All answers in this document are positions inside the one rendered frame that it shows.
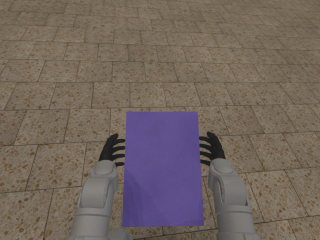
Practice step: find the robot left thigh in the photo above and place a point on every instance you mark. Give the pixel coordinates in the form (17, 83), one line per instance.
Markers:
(119, 234)

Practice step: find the robot left hand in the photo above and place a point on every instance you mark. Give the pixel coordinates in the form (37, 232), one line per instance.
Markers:
(108, 150)

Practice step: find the carton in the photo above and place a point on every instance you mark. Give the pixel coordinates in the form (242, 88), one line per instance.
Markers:
(162, 170)

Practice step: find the left robot forearm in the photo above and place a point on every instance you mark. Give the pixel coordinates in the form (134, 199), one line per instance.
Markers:
(95, 202)

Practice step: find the robot right hand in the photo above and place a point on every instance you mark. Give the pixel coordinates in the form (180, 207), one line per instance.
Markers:
(215, 148)

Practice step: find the right robot forearm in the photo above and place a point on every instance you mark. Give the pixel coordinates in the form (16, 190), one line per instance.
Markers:
(231, 202)

